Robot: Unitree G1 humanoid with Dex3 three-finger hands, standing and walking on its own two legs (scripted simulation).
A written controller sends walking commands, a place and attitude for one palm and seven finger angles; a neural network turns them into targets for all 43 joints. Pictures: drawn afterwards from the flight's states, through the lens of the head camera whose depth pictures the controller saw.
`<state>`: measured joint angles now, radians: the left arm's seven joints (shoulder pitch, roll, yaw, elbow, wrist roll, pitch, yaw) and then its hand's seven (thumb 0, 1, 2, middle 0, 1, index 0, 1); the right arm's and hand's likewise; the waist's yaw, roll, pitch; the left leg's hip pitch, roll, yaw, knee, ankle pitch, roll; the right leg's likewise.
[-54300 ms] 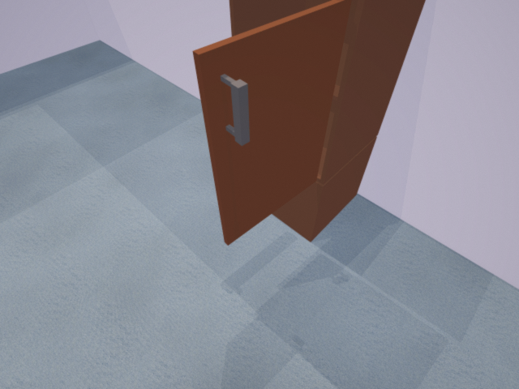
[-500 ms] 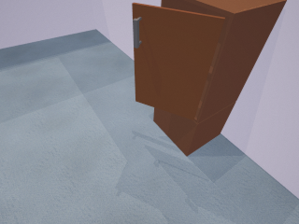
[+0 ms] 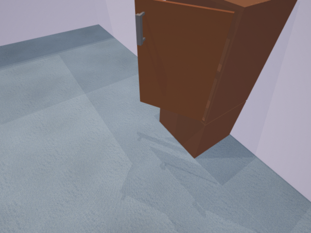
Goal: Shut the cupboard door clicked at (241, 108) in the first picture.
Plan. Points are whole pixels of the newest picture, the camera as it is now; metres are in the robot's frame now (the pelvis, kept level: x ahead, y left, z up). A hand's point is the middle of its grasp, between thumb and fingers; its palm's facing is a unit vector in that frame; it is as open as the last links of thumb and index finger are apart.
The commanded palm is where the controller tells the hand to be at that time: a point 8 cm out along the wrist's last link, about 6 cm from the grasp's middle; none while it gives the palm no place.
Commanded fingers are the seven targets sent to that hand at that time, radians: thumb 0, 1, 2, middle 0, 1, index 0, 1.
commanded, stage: look to check the result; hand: left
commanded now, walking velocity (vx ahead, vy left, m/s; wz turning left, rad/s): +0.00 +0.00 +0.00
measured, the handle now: (141, 28) +0.90 +0.10 +0.13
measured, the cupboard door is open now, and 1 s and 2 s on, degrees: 31 31 31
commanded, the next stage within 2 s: walk to a spot facing it in 0.22 s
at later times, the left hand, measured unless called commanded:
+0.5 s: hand out of the picture +0.02 +0.18 -0.18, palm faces +0.04 -0.98 -0.22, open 7.3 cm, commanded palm none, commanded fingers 0.00 0.90 0.90 -0.20 -0.30 -0.20 -0.30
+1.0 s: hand out of the picture +0.05 +0.25 -0.17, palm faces +0.32 -0.91 -0.27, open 7.3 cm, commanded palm none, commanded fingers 0.00 0.90 0.90 -0.20 -0.30 -0.20 -0.30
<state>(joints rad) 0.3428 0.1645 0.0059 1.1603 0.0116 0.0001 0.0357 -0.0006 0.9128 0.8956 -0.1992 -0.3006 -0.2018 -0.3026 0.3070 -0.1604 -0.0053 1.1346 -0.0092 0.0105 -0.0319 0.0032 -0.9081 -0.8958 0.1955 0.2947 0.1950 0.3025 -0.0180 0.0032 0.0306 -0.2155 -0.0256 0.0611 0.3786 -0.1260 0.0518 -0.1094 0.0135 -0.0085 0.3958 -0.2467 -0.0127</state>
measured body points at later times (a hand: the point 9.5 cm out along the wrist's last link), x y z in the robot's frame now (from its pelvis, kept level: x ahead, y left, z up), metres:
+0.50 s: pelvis +0.01 -0.01 +0.00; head +0.03 +0.00 +0.45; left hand +0.02 +0.23 -0.16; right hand +0.03 -0.25 -0.16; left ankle +0.05 +0.08 -0.74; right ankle -0.02 -0.11 -0.74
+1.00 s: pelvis +0.02 +0.01 +0.00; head +0.07 +0.04 +0.44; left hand +0.03 +0.29 -0.15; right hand +0.15 -0.22 -0.14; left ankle +0.04 +0.10 -0.74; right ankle +0.05 -0.16 -0.69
